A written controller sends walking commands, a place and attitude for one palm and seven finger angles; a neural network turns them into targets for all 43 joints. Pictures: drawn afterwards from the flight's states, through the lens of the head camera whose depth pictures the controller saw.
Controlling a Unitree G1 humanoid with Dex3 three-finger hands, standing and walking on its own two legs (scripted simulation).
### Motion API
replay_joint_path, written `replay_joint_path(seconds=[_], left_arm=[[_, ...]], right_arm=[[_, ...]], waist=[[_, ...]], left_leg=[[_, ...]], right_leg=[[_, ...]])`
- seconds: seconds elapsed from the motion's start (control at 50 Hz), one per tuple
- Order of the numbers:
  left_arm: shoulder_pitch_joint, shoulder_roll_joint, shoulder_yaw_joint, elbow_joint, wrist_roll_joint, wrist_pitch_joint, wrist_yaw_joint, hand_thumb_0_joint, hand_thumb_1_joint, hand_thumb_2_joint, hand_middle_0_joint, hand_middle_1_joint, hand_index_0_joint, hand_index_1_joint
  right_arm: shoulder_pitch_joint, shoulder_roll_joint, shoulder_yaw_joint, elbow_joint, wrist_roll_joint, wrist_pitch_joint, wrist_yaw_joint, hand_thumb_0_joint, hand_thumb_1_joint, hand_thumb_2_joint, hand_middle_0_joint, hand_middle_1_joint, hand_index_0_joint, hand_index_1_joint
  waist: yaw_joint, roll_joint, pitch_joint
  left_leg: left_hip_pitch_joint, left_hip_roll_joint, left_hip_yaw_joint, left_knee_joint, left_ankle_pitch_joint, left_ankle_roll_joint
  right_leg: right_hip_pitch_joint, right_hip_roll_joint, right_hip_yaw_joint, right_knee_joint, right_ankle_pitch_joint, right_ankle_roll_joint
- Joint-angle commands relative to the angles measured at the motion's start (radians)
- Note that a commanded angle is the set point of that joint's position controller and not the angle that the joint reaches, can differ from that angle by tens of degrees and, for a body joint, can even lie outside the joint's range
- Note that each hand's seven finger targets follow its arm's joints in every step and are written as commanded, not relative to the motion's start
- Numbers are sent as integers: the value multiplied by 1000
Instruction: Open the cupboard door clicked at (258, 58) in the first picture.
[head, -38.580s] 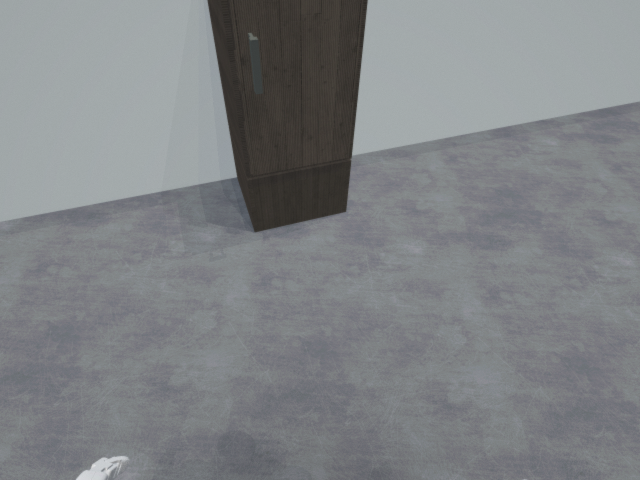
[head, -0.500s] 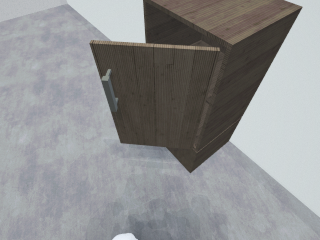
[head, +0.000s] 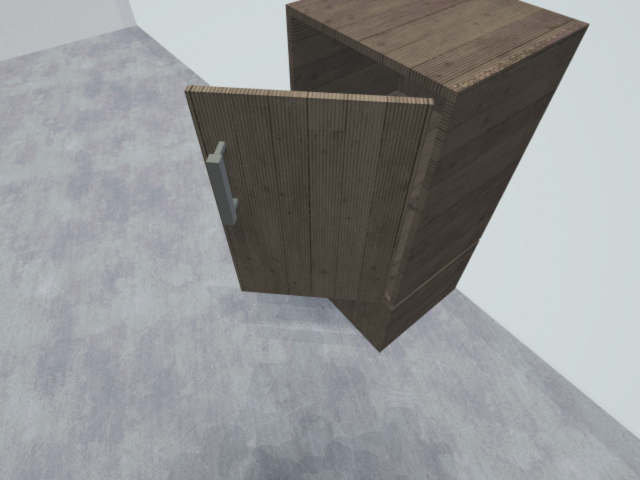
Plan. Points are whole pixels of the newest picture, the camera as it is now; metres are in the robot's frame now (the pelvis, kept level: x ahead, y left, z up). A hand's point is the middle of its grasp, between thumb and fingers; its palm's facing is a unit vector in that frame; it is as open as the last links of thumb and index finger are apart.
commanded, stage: come to a stop and stand still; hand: left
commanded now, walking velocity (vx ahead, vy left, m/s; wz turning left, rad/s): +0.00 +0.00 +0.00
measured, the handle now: (225, 184) +0.60 +0.21 -0.02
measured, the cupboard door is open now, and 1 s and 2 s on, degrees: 46 46 46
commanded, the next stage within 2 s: look again from close up in 0.98 s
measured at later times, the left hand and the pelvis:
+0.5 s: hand out of the picture +0.01 +0.14 -0.18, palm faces +0.04 -0.99 -0.16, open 7.4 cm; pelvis +0.02 -0.02 +0.00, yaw +1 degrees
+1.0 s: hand out of the picture +0.02 +0.15 -0.18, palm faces +0.06 -0.99 -0.16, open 7.4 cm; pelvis +0.04 -0.01 +0.00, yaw +1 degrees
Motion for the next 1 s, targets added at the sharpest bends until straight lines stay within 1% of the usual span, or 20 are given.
replay_joint_path(seconds=[0.0,0.02,0.04,0.08,0.12,0.18,0.26,0.3,0.34,0.42,0.5,0.54,0.62,0.66,0.7,0.74,0.82,0.88,0.92,0.98], left_arm=[[-5,101,5,-32,-10,-36,11,0,900,900,-200,-300,-200,-300],[3,93,1,-26,-12,-37,12,0,900,900,-200,-300,-200,-300],[15,90,2,-23,-12,-36,14,0,900,900,-200,-300,-200,-300],[26,88,2,-8,-13,-29,15,0,900,900,-200,-300,-200,-300],[39,80,-1,4,-12,-29,15,0,900,900,-200,-300,-200,-300],[55,70,-3,23,-16,-30,15,0,900,900,-200,-300,-200,-300],[71,65,-3,37,-19,-33,16,0,900,900,-200,-300,-200,-300],[72,60,-3,41,-19,-34,17,0,900,900,-200,-300,-200,-300],[82,54,-3,44,-19,-35,18,0,900,900,-200,-300,-200,-300],[92,45,-2,50,-18,-35,21,0,900,900,-200,-300,-200,-300],[107,39,-3,58,-17,-35,23,0,900,900,-200,-300,-200,-300],[109,34,-3,57,-16,-35,24,0,900,900,-200,-300,-200,-300],[114,31,-4,58,-14,-37,25,0,900,900,-200,-300,-200,-300],[115,33,-4,61,-14,-36,25,0,900,900,-200,-300,-200,-300],[119,32,-3,59,-11,-38,26,0,900,900,-200,-300,-200,-300],[117,38,-4,60,-12,-37,26,0,900,900,-200,-300,-200,-300],[118,41,-4,62,-11,-37,26,0,900,900,-200,-300,-200,-300],[119,46,-5,62,-12,-37,25,0,900,900,-200,-300,-200,-300],[122,50,-5,60,-12,-39,25,0,900,900,-200,-300,-200,-300],[117,55,-5,60,-12,-39,25,0,900,900,-200,-300,-200,-300]], right_arm=[[61,-83,-13,2,-1,-19,-5,0,-900,-900,200,300,200,300],[80,-88,-12,18,0,-22,-7,0,-900,-900,200,300,200,300],[94,-95,-12,31,1,-22,-8,0,-900,-900,200,300,200,300],[94,-91,-10,46,0,-17,-7,0,-900,-900,200,300,200,300],[108,-76,-4,63,-1,-18,-9,0,-900,-900,200,300,200,300],[133,-69,2,84,-3,-18,-13,0,-900,-900,200,300,200,300],[157,-65,6,98,-3,-25,-17,0,-900,-900,200,300,200,300],[172,-61,7,105,-1,-26,-20,0,-900,-900,200,300,200,300],[174,-63,7,108,-1,-29,-22,0,-900,-900,200,300,200,300],[183,-58,7,115,0,-33,-25,0,-900,-900,200,300,200,300],[178,-51,8,116,3,-34,-28,0,-900,-900,200,300,200,300],[176,-50,5,115,1,-34,-28,0,-900,-900,200,300,200,300],[165,-52,4,109,2,-36,-30,0,-900,-900,200,300,200,300],[159,-56,6,111,2,-36,-31,0,-900,-900,200,300,200,300],[156,-54,5,108,2,-39,-32,0,-900,-900,200,300,200,300],[148,-61,6,105,2,-40,-32,0,-900,-900,200,300,200,300],[140,-65,7,101,2,-40,-33,0,-900,-900,200,300,200,300],[131,-73,7,98,2,-39,-33,0,-900,-900,200,300,200,300],[130,-74,7,96,1,-41,-33,0,-900,-900,200,300,200,300],[124,-79,7,95,2,-39,-33,0,-900,-900,200,300,200,300]], waist=[[-25,-134,-19],[-28,-86,-17],[-25,-60,-19],[-18,-38,39],[-16,-13,80],[-10,3,97],[-5,6,55],[-4,-15,39],[-2,-12,28],[-1,-10,26],[3,-23,31],[0,-10,32],[-2,-19,28],[-1,-16,32],[1,-20,12],[-1,-3,9],[-1,-12,27],[0,-14,16],[1,-16,-4],[0,-21,7]], left_leg=[[173,31,-55,-34,105,9],[182,48,-71,-46,146,13],[181,61,-77,-58,137,15],[152,56,-80,-73,69,11],[141,55,-75,-81,78,8],[123,55,-78,-98,62,7],[140,59,-78,-93,110,7],[142,65,-77,-93,124,9],[148,67,-80,-90,147,10],[150,69,-75,-86,180,11],[159,71,-74,-82,198,15],[161,70,-74,-81,204,15],[175,70,-74,-76,229,19],[177,71,-75,-77,236,20],[193,72,-72,-72,265,22],[196,70,-74,-70,284,22],[190,69,-71,-75,280,20],[200,68,-72,-75,281,20],[213,68,-68,-67,305,20],[210,68,-69,-72,296,19]], right_leg=[[-133,-139,114,-185,256,-54],[-124,-123,97,-173,246,-41],[-114,-111,94,-180,190,-34],[-136,-106,97,-218,51,-34],[-139,-104,98,-231,47,-37],[-119,-98,94,-236,30,-39],[-68,-100,88,-230,99,-40],[-40,-94,73,-226,129,-39],[-32,-96,73,-214,170,-39],[-7,-95,60,-200,239,-37],[-3,-91,55,-195,279,-33],[-4,-95,56,-191,288,-32],[0,-93,57,-184,327,-28],[1,-95,51,-186,323,-26],[17,-93,49,-184,361,-24],[20,-98,49,-180,375,-23],[24,-99,45,-186,387,-21],[29,-101,45,-189,395,-20],[42,-103,47,-184,437,-19],[39,-103,43,-189,426,-17]])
